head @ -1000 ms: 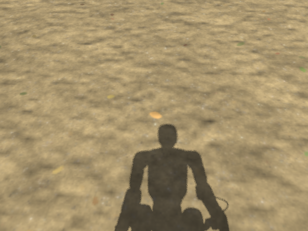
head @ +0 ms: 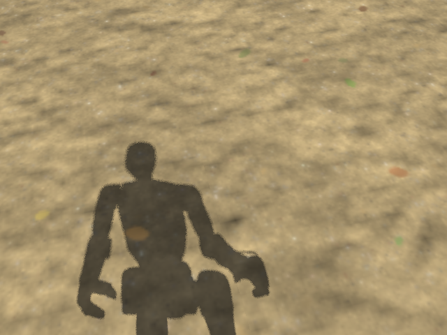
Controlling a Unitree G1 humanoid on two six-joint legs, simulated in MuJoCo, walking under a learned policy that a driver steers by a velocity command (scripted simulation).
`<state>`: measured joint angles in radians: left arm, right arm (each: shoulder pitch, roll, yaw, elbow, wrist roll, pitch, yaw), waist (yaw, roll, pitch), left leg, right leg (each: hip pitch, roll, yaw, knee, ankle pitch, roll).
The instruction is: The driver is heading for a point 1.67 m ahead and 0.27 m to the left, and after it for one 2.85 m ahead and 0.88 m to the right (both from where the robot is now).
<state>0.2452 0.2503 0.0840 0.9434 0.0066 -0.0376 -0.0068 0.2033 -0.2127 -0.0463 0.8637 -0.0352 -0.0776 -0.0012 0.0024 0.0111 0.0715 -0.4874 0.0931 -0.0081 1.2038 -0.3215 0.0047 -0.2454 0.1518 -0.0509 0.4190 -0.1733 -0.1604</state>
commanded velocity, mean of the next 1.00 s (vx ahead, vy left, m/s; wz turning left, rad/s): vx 0.11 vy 0.00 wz -0.09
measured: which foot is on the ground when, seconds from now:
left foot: up 0.00-0.34, down 0.36-0.74, up 0.76-1.00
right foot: down 0.00-0.36, up 0.38-0.72, down 0.74-1.00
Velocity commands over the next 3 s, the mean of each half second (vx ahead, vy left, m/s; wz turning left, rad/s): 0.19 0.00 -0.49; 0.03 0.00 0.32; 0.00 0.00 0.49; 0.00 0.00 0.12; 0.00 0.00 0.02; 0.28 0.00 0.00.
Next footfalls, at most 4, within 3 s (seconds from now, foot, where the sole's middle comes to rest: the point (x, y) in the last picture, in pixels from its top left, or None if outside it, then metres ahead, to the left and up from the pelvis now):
0.36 left None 0.33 0.10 -0.77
0.74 right None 0.20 -0.06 -0.77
1.14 left None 0.18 0.17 -0.77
1.64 right None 0.25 -0.03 -0.77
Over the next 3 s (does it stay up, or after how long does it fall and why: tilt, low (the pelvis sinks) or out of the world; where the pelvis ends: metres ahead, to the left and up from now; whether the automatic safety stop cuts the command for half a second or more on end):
stays up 0.28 0.12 0.01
